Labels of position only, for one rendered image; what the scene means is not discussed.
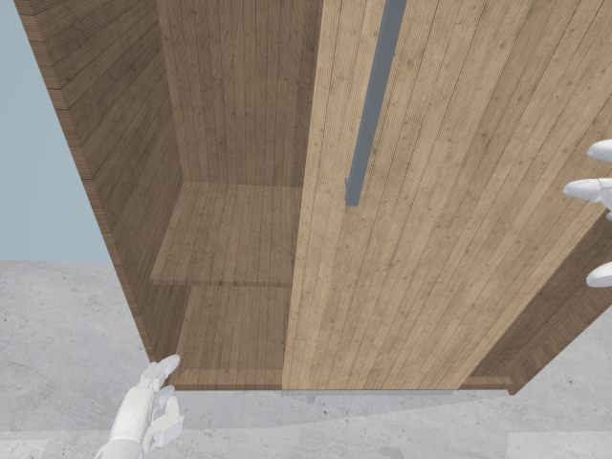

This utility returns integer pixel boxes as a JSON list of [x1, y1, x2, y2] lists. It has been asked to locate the left robot hand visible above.
[[108, 355, 184, 455]]

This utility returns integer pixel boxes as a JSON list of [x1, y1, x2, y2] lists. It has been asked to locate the wardrobe door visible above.
[[469, 208, 612, 377], [282, 0, 612, 390]]

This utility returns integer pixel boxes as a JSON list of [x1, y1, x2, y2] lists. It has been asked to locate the handle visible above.
[[344, 0, 407, 207]]

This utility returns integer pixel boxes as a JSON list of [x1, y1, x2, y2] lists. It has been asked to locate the right robot hand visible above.
[[562, 140, 612, 287]]

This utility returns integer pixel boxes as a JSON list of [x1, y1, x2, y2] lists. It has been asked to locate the left robot forearm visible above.
[[95, 439, 144, 459]]

